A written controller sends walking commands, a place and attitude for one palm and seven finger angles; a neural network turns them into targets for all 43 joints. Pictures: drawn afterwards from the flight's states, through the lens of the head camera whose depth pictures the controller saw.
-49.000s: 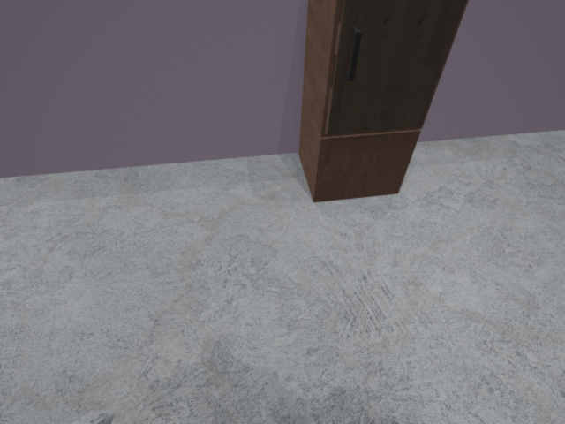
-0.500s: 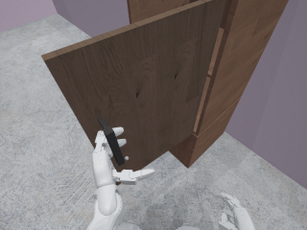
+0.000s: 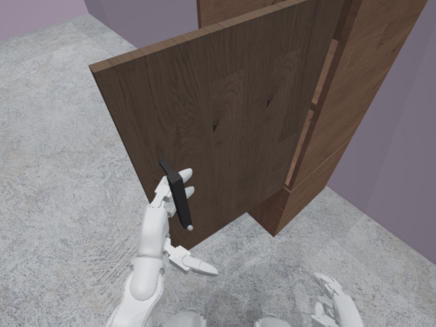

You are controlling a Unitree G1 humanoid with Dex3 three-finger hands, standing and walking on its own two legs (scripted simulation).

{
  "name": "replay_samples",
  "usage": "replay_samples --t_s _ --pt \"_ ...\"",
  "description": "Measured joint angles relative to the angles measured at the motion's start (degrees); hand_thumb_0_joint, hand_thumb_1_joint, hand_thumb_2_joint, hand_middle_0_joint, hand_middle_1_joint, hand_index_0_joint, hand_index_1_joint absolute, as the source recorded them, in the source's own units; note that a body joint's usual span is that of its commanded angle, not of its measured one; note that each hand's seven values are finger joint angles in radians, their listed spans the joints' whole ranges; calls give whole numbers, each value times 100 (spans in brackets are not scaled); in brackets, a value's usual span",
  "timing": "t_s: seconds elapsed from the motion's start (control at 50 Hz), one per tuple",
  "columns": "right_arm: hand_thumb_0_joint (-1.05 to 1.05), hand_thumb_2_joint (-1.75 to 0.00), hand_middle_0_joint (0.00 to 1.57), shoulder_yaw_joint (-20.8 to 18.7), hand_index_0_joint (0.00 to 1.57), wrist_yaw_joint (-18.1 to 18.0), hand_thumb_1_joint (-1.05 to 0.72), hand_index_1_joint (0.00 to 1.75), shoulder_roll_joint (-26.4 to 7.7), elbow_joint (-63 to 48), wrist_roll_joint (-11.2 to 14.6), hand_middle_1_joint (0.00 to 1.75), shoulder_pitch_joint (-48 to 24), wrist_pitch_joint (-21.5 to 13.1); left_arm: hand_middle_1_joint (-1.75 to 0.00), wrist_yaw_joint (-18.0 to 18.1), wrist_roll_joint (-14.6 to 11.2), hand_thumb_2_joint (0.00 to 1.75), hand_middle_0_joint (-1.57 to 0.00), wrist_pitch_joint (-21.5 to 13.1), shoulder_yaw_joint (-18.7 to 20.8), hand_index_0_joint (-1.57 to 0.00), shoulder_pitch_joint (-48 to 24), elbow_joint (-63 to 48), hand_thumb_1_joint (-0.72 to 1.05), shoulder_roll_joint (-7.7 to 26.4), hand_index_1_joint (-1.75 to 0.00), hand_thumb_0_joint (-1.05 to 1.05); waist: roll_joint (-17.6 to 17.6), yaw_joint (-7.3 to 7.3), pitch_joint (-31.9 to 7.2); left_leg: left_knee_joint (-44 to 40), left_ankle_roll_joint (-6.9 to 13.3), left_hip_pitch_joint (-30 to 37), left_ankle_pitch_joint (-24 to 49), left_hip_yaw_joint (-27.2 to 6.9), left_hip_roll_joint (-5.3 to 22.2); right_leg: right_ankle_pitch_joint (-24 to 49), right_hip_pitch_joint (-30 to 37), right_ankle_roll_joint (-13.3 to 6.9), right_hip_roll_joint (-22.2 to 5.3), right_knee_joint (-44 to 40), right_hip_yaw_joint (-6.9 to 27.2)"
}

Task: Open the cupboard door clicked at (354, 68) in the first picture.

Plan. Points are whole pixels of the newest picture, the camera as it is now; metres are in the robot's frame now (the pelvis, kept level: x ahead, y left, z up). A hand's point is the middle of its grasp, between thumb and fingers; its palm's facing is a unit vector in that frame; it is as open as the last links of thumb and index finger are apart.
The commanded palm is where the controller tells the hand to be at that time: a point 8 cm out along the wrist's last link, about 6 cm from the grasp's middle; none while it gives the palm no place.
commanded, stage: slide the hand sideways off the handle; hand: left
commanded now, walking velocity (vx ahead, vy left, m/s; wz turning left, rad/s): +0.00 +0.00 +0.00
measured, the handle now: (176, 196) +0.33 +0.10 +0.06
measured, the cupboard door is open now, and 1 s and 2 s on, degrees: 83 86 86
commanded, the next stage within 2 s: draw the hand back to the body in 1.06 s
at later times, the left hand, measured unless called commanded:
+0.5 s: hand (180, 251) +0.24 +0.08 +0.05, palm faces -0.14 -0.99 -0.01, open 16.1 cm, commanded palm +0.21 +0.14 +0.06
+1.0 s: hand (154, 271) +0.20 +0.12 +0.05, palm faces -0.10 -0.99 -0.07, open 16.1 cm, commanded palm +0.18 +0.19 +0.06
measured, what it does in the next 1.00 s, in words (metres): stands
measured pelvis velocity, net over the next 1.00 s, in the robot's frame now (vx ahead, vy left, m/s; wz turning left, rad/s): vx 0.02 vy -0.01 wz -0.02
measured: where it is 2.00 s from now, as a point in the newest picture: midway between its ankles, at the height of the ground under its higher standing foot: outside the picture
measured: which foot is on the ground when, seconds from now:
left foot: down 0.00-1.00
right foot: down 0.00-1.00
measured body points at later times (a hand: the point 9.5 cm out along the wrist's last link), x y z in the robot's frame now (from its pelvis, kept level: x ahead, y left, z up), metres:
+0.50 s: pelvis +0.02 +0.02 -0.01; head +0.06 +0.01 +0.44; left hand +0.24 +0.14 +0.06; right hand +0.19 -0.20 -0.08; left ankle +0.03 +0.10 -0.67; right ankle +0.03 -0.09 -0.67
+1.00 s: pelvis +0.02 -0.01 -0.02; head +0.07 -0.02 +0.43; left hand +0.20 +0.17 +0.06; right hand +0.20 -0.24 -0.09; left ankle +0.03 +0.10 -0.67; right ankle +0.03 -0.09 -0.67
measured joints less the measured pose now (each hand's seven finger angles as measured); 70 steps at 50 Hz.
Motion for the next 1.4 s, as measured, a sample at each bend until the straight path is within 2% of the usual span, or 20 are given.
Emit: replay_samples --t_s 0.06,0.08,0.12,0.18,0.3,0.4,0.46,0.62,0.82,1.0,1.14,1.28,1.4 --pt "1 -90 20 23 20 -62 -91 30 -107 -78 166 30 61 -82 -45 -956 -528 30 -29 88 -28 -19 1 -108 -50 288 -46 -1 96 -2 88 9 36 79 -7 -10 -6 21 109 38 -2 -47 -9" --pt "1 -90 20 32 20 -84 -91 30 -133 -106 216 30 78 -109 -43 -1156 -712 30 -27 161 -29 -17 32 -157 -50 288 -44 -1 118 -9 110 -15 50 120 -2 1 -5 38 152 54 0 -83 3" --pt "1 -90 20 45 20 -112 -91 30 -158 -170 287 30 116 -164 -39 -1344 -911 30 -22 279 -15 -17 144 -258 -50 209 -41 -1 128 -31 119 -84 77 193 16 41 -8 74 213 87 1 -153 45" --pt "1 -90 20 47 20 -81 -91 30 -150 -296 306 30 174 -226 -36 -1264 -921 30 -17 396 -32 -20 395 -469 -50 9 -39 -1 81 -74 65 -147 112 229 24 115 -20 93 213 128 -10 -185 120" --pt "1 -90 20 43 20 67 -91 30 -68 -547 225 30 194 -197 -37 -914 -542 30 -17 351 -159 -21 911 -983 -50 -115 -35 -1 -62 -140 -19 1 148 124 -107 220 -2 -13 54 160 3 -7 226" --pt "1 -90 20 49 20 109 -91 30 -22 -703 201 30 203 -68 -34 -886 -383 30 -17 318 -166 -19 1420 -1451 -50 30 -32 -1 -83 -121 -27 147 148 64 -237 228 28 -116 -3 162 31 112 237" --pt "1 -90 20 59 20 99 -91 30 -22 -761 206 30 192 -29 -33 -938 -382 30 -18 325 -150 -19 1648 -1675 -50 145 -32 -1 -38 -107 -8 215 144 26 -290 202 35 -162 -22 162 37 154 211" --pt "1 -90 20 64 20 44 -91 30 8 -829 233 30 204 -38 -32 -1201 -593 30 -18 285 36 -21 2188 -2138 -50 231 -32 -1 10 -70 -49 310 111 -89 -381 181 61 -255 -141 136 62 250 194" --pt "1 -90 20 -24 20 -34 -91 30 -51 -857 275 30 241 -60 -31 -1579 -856 30 -18 132 511 -19 2808 -2495 -50 455 -32 -1 1 -28 -123 476 10 -232 -468 93 103 -380 -276 33 99 434 108" --pt "1 -90 20 -100 20 -185 -91 30 -117 -780 337 30 169 -141 -31 -2109 -1255 30 -17 58 1060 -20 2873 -2473 -50 729 -32 -1 7 -23 -148 642 -104 -402 -491 -23 173 -420 -415 -82 163 569 -8" --pt "1 -90 20 -119 20 -288 -91 30 -140 -683 388 30 177 -203 -30 -2402 -1632 30 -16 112 1556 -18 2805 -2268 -50 814 -31 -1 15 -33 -190 656 -162 -431 -466 -96 197 -408 -417 -128 188 563 -78" --pt "1 -90 20 -116 20 -353 -91 30 -182 -586 437 30 210 -301 -30 -2685 -1788 30 -15 203 1628 -16 2755 -2379 -50 934 -30 -1 54 -32 -174 586 -147 -309 -427 -128 199 -350 -265 -115 199 444 -106" --pt "1 -90 20 -73 20 -410 -91 30 -120 -542 523 30 265 -285 -30 -2679 -1959 30 -15 432 1900 -16 2793 -2558 -50 1070 -30 -1 109 -46 -179 222 -107 141 -312 -84 200 -205 184 -60 221 53 -51"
